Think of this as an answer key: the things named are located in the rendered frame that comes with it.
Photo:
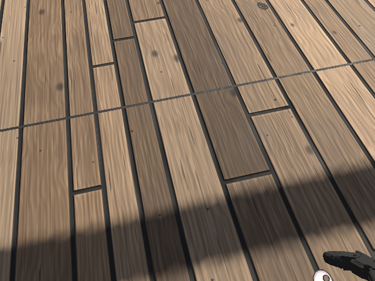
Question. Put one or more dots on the right robot hand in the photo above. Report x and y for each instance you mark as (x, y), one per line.
(359, 263)

